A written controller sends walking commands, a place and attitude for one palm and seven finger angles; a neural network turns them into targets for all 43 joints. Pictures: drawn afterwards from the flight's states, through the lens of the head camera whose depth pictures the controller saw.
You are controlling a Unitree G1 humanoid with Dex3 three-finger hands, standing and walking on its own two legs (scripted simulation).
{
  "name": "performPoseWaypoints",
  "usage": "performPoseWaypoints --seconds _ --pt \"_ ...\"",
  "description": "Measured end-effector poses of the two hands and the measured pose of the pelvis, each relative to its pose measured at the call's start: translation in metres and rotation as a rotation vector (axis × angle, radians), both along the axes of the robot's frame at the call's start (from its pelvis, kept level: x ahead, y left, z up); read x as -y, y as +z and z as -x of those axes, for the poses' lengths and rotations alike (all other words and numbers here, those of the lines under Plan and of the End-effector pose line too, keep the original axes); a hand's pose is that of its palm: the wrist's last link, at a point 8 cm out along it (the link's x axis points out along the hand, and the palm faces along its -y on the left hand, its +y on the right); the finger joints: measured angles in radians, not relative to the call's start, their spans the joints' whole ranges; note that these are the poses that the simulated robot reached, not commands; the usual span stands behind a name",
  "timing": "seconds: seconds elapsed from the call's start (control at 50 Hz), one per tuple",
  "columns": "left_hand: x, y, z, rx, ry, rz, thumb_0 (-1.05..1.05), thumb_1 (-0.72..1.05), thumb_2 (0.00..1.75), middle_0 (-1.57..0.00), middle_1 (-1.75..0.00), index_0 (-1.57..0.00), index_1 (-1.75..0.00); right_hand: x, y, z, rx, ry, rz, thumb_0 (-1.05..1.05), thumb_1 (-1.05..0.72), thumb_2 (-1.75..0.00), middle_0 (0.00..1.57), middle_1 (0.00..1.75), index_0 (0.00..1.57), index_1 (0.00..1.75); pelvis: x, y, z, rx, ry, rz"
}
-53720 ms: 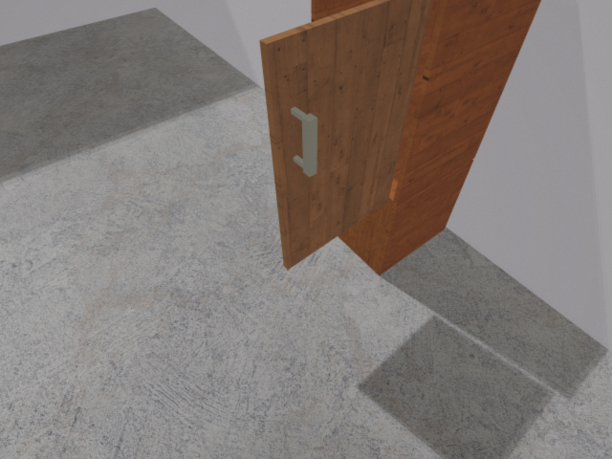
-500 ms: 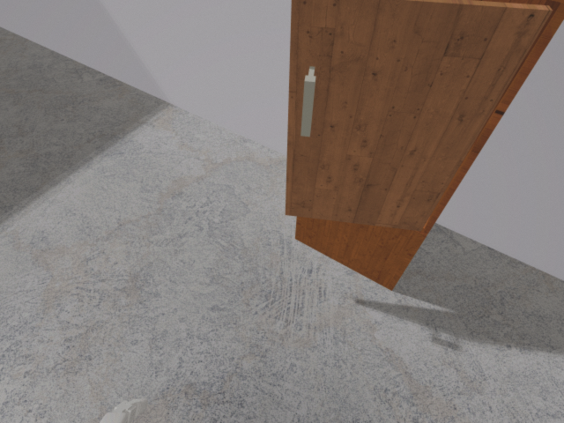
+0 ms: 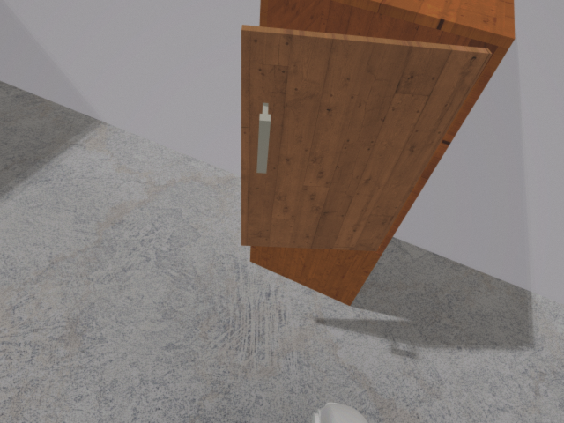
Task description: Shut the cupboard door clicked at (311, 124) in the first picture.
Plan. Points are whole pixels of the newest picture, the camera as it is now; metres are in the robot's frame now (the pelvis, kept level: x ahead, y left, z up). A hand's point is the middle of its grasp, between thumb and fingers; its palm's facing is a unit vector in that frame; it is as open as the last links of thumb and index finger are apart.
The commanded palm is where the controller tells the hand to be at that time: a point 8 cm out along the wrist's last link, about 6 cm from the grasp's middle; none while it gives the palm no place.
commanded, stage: take the last steps up to it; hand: left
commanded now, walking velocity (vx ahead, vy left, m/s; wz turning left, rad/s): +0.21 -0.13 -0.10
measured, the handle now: (263, 138) +0.58 +0.06 +0.06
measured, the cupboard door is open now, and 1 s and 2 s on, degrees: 25 25 25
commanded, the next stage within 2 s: come to a stop and stand still in 0.16 s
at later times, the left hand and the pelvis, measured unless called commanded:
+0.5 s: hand (220, 387) +0.21 +0.10 -0.18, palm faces +0.00 -0.98 -0.20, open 7.2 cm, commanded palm none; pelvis +0.13 -0.08 -0.01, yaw -1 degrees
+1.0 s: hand out of the picture +0.14 +0.12 -0.18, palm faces +0.01 -0.98 -0.22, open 7.4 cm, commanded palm none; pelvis +0.11 -0.08 -0.01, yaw -1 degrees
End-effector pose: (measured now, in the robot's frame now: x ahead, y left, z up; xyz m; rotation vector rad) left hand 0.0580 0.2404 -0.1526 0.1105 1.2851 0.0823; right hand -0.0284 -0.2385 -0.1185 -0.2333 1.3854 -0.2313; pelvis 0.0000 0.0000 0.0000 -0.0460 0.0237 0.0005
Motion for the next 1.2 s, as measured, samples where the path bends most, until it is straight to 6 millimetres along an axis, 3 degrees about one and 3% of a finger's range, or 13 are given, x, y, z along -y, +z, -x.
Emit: performPoseWaypoints --seconds 0.16,0.22,0.26,0.3,0.38,0.52,0.6,0.68,0.76,0.86,1.04,1.2 --pt "0.042 0.003 -0.106 0.074 -0.11 -0.013 0.0 0.91 0.9 -0.2 -0.3 -0.2 -0.3 0.016 -0.01 0.023 -0.174 -0.138 -0.052 0.01 -0.9 -0.9 0.2 0.3 0.2 0.3 0.032 -0.007 -0.049 0.004 -0.032 -0.016" --pt "0.064 -0.002 -0.144 0.128 -0.129 -0.032 0.0 0.91 0.9 -0.2 -0.3 -0.2 -0.3 0.031 -0.026 0.017 -0.228 -0.169 -0.081 0.01 -0.9 -0.9 0.2 0.3 0.2 0.3 0.053 -0.021 -0.075 0.006 -0.027 -0.033" --pt "0.076 -0.004 -0.158 0.16 -0.115 -0.047 0.0 0.91 0.9 -0.2 -0.3 -0.2 -0.3 0.044 -0.036 0.002 -0.25 -0.17 -0.095 0.01 -0.9 -0.9 0.2 0.3 0.2 0.3 0.064 -0.027 -0.086 0.011 -0.03 -0.027" --pt "0.085 -0.001 -0.159 0.151 -0.099 -0.052 0.0 0.91 0.9 -0.2 -0.3 -0.2 -0.3 0.056 -0.038 -0.026 -0.226 -0.155 -0.092 0.01 -0.91 -0.9 0.2 0.3 0.2 0.3 0.07 -0.023 -0.095 0.013 -0.026 -0.023" --pt "0.1 0.003 -0.148 0.082 -0.063 -0.054 0.0 0.91 0.9 -0.2 -0.3 -0.2 -0.3 0.073 -0.036 -0.104 -0.086 -0.093 -0.078 0.01 -0.91 -0.9 0.2 0.3 0.2 0.3 0.078 -0.013 -0.114 0.005 -0.019 -0.025" --pt "0.089 0.001 -0.139 0.035 0.009 -0.076 -0.01 0.93 0.9 -0.21 -0.3 -0.21 -0.3 0.071 -0.03 -0.222 0.13 0.011 -0.085 0.01 -0.91 -0.9 0.19 0.3 0.19 0.3 0.078 -0.011 -0.135 0.013 -0.016 -0.017" --pt "0.076 -0.009 -0.131 0.014 0.05 -0.072 0.0 0.92 0.9 -0.21 -0.3 -0.21 -0.3 0.061 -0.024 -0.264 0.208 0.064 -0.07 0.01 -0.91 -0.9 0.2 0.3 0.2 0.3 0.068 -0.017 -0.142 0.025 -0.008 -0.009" --pt "0.061 -0.014 -0.122 -0.018 0.075 -0.076 0.0 0.91 0.9 -0.21 -0.3 -0.21 -0.3 0.051 -0.016 -0.281 0.247 0.11 -0.048 0.01 -0.91 -0.9 0.2 0.3 0.2 0.3 0.06 -0.017 -0.142 0.031 -0.015 -0.022" --pt "0.051 -0.009 -0.112 -0.042 0.073 -0.086 0.0 0.91 0.9 -0.2 -0.3 -0.2 -0.3 0.048 -0.009 -0.278 0.256 0.123 -0.029 0.01 -0.91 -0.9 0.2 0.3 0.2 0.3 0.057 -0.012 -0.134 0.024 -0.017 -0.012" --pt "0.049 -0.003 -0.098 -0.055 0.058 -0.093 0.0 0.91 0.9 -0.2 -0.3 -0.2 -0.3 0.053 -0.007 -0.256 0.234 0.1 -0.027 0.01 -0.91 -0.9 0.2 0.3 0.2 0.3 0.059 -0.008 -0.123 0.015 -0.022 -0.005" --pt "0.079 0.0 -0.067 -0.069 0.016 -0.1 0.0 0.91 0.9 -0.2 -0.3 -0.2 -0.3 0.079 -0.029 -0.174 0.107 -0.006 -0.078 0.01 -0.9 -0.9 0.2 0.3 0.2 0.3 0.082 -0.011 -0.104 0.013 -0.028 -0.053" --pt "0.114 0.0 -0.036 -0.137 0.025 -0.043 0.0 0.9 0.9 -0.2 -0.3 -0.2 -0.3 0.086 -0.034 -0.104 -0.044 -0.061 -0.101 0.01 -0.91 -0.9 0.2 0.3 0.2 0.3 0.091 -0.008 -0.111 0.044 -0.022 -0.041"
